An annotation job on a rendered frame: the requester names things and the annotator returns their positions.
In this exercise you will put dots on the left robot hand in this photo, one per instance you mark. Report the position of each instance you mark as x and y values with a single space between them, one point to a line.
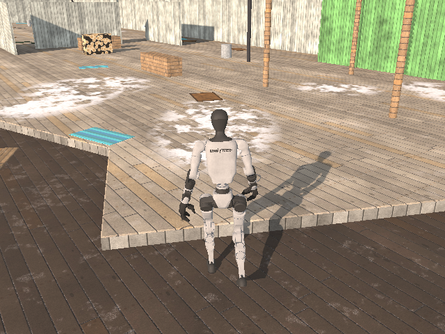
182 210

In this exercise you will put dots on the left robot shin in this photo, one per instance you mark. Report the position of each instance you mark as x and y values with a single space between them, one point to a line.
209 243

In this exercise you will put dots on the left robot thigh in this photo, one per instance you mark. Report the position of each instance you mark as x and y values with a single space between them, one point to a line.
206 206

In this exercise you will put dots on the robot right forearm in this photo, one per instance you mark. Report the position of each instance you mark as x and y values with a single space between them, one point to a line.
252 180

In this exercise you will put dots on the robot right upper arm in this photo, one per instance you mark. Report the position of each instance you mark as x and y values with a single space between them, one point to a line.
245 155

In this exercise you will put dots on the robot left forearm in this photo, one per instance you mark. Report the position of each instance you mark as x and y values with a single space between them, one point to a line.
188 189

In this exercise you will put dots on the right robot hand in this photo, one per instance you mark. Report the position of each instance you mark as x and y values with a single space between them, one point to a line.
248 190

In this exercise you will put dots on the robot left upper arm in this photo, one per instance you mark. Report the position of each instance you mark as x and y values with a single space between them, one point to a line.
196 159

